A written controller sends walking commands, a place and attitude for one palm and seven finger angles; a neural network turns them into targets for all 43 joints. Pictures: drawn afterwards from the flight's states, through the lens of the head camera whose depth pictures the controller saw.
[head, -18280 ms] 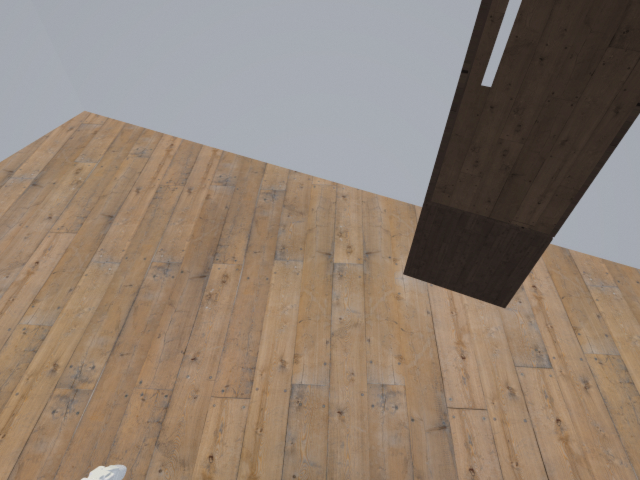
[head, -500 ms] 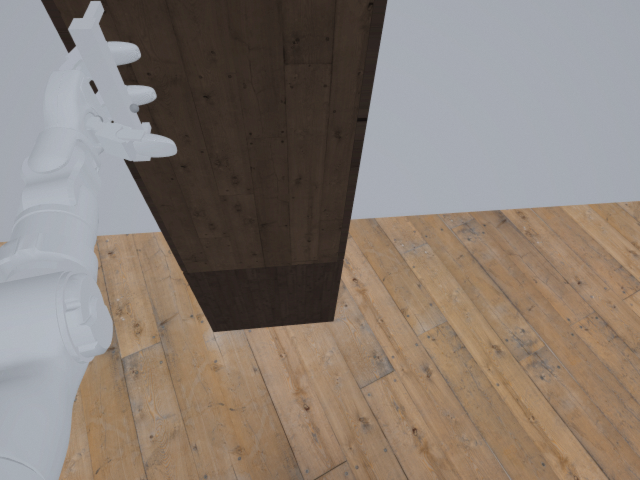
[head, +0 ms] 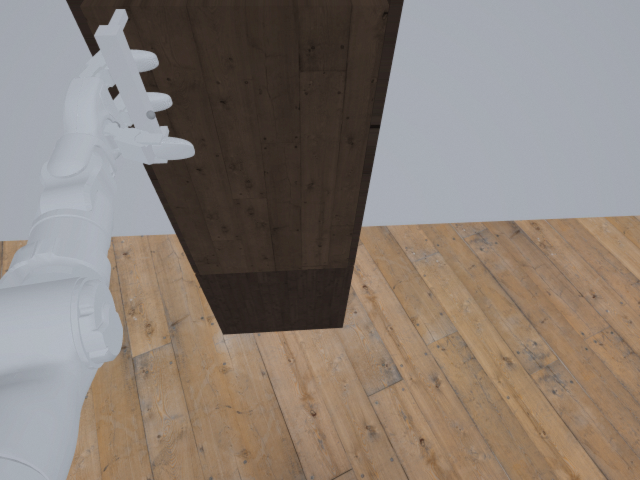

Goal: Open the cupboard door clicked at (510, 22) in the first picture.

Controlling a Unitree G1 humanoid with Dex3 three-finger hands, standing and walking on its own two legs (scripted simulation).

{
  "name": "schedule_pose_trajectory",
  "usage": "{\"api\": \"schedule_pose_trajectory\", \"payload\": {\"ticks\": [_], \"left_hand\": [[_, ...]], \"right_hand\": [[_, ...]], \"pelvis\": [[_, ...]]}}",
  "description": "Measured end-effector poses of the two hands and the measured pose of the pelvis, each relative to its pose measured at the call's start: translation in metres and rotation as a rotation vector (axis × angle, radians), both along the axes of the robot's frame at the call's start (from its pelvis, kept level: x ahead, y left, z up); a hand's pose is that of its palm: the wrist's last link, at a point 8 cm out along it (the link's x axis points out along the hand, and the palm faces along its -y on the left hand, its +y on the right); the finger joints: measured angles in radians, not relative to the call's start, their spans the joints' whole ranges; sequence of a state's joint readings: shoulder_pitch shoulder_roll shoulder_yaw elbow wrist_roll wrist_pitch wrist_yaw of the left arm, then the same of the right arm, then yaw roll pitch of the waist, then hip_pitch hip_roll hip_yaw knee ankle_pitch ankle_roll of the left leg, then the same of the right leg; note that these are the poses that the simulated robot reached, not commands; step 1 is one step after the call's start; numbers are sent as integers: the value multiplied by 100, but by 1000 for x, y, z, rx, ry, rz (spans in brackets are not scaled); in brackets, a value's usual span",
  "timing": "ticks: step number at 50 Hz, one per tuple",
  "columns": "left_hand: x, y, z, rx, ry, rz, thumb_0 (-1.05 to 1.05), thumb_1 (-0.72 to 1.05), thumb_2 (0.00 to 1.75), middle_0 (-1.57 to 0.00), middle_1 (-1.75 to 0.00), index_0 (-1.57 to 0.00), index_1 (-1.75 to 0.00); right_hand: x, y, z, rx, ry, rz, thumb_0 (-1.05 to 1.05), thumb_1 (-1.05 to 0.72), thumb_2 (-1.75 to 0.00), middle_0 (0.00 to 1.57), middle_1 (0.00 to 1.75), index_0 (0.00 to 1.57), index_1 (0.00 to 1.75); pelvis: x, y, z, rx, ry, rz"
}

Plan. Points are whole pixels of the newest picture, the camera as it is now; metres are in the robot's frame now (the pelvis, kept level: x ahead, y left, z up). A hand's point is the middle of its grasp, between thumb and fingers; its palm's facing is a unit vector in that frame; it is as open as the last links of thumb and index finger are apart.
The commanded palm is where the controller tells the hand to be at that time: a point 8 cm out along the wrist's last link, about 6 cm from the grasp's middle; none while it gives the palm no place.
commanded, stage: close the thumb around the handle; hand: left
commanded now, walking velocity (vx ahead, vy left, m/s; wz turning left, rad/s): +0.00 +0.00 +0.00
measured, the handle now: (141, 93) +0.56 +0.20 +0.17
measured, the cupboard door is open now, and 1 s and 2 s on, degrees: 0 5 48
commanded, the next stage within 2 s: pull the door open along its arc in 0.56 s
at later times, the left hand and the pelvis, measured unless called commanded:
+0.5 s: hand (153, 111) +0.51 +0.17 +0.18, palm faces +0.01 -1.00 +0.01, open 5.6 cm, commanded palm +0.49 +0.22 +0.17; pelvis +0.00 +0.00 +0.00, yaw -1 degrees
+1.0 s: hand (153, 127) +0.49 +0.17 +0.18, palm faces -0.01 -1.00 +0.02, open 5.7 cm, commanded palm +0.43 +0.22 +0.17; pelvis +0.01 +0.00 +0.00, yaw -2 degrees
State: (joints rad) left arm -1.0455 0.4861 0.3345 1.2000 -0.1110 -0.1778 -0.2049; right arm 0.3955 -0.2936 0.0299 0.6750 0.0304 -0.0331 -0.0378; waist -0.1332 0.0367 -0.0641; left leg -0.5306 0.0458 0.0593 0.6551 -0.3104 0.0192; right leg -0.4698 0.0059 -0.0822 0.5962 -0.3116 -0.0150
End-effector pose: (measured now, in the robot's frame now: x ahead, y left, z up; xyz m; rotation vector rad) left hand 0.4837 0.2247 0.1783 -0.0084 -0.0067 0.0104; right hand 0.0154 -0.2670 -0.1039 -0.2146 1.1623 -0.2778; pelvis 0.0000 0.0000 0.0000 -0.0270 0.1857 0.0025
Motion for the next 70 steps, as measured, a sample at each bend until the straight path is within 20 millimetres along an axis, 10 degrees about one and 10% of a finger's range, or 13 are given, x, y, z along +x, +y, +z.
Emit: {"api": "schedule_pose_trajectory", "payload": {"ticks": [25, 46, 58, 70], "left_hand": [[8, -1, -2, -4, -4, 0, 1, 74, 83, -38, -133, -38, -134], [-2, -2, -3, -10, -27, -13, 1, 75, 81, -37, -135, -38, -135], [-67, -19, -6, -34, -54, -32, 1, 71, 73, -38, -135, -36, -135], [-141, -73, -4, -67, -2, 370, 0, 69, 76, -35, -135, -37, -133]], "right_hand": [[-29, 4, -1, 7, 73, -44, 0, -91, -90, 20, 30, 20, 30], [-2, 5, 2, 16, -2, -34, 0, -91, -90, 20, 30, 20, 30], [71, 12, 12, 73, -217, 11, 1, -91, -90, 20, 30, 20, 30], [173, 40, 41, 126, -433, 216, 1, -91, -90, 20, 30, 20, 30]], "pelvis": [[3, 1, 0, -2, 12, -11], [8, 3, 2, 2, -1, -26], [14, 1, 9, 11, -89, -41], [6, -11, 12, 24, -167, 1]]}}
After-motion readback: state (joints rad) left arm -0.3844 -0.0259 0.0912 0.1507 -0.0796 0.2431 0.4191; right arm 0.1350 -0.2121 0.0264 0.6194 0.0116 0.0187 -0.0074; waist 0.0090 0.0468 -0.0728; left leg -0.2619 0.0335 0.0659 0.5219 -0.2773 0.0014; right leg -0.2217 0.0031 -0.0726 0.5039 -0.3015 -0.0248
